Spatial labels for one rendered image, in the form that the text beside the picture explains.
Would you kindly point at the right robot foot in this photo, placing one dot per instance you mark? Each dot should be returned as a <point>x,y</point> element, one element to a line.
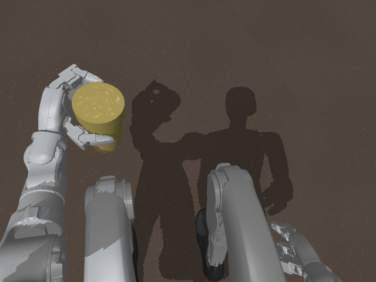
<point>202,233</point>

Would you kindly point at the left robot arm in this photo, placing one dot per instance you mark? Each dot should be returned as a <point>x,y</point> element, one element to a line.
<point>32,248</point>

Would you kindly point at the left robot hand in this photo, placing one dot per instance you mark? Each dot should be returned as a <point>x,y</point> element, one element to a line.
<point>56,113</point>

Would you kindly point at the right robot hand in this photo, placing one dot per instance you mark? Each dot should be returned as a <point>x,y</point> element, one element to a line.
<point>295,255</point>

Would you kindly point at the right robot arm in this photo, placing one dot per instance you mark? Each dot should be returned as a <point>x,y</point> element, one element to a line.
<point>318,272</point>

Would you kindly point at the cup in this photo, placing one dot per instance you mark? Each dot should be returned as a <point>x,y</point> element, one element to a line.
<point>99,108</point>

